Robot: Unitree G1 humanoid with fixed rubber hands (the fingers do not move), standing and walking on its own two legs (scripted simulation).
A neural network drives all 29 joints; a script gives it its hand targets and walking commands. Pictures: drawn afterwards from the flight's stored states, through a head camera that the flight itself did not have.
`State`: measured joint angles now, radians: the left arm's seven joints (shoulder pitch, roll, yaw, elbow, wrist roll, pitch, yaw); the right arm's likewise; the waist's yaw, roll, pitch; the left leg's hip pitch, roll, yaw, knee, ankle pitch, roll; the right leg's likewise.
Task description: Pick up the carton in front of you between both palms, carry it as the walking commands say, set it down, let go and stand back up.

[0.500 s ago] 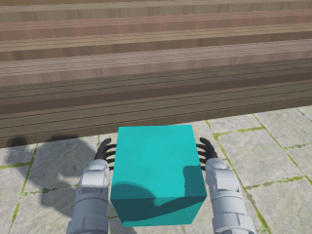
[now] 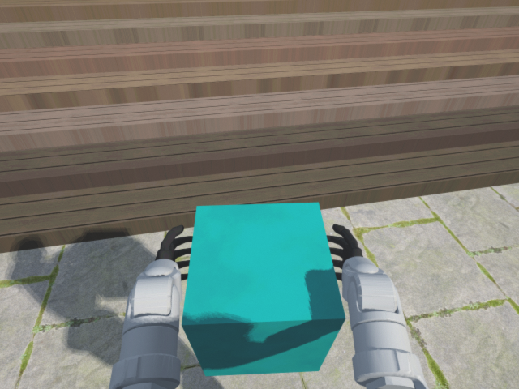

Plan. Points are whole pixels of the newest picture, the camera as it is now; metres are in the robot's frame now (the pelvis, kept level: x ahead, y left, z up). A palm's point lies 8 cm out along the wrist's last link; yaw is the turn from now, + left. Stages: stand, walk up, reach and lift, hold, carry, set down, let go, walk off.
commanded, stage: carry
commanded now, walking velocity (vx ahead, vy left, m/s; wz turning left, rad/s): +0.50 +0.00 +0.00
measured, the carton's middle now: (260, 292) +0.29 +0.00 -0.03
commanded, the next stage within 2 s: none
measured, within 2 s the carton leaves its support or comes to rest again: neither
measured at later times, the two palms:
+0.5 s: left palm (168, 206) +0.41 +0.17 +0.08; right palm (329, 201) +0.41 -0.13 +0.08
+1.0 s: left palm (199, 133) +0.70 +0.14 +0.06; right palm (312, 128) +0.73 -0.15 +0.05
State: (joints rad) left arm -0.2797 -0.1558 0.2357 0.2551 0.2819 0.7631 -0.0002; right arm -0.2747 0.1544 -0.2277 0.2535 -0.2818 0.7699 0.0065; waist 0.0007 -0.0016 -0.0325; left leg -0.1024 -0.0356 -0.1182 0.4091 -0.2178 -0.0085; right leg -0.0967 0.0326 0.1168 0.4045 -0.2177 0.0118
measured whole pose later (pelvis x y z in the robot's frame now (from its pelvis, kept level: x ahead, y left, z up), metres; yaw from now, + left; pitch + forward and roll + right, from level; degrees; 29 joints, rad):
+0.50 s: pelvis +0.15 +0.01 -0.01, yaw +0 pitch +5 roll +1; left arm -0.15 -0.13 0.08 -0.29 0.12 1.18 0.10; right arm -0.14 0.14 -0.14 -0.29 -0.09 1.17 -0.09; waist 0.02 -0.05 -0.16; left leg -0.33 0.01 0.16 0.52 -0.32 0.01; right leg -0.17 -0.07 -0.11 0.47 -0.39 0.02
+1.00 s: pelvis +0.45 -0.03 -0.01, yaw +3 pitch +4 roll +0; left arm -0.15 -0.13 0.10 -0.26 0.12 1.18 0.09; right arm -0.15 0.13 -0.11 -0.27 -0.12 1.19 -0.09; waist 0.03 0.00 -0.06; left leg -0.45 0.08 0.06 1.15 -0.31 0.02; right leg -0.32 -0.01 -0.25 0.44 -0.20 -0.10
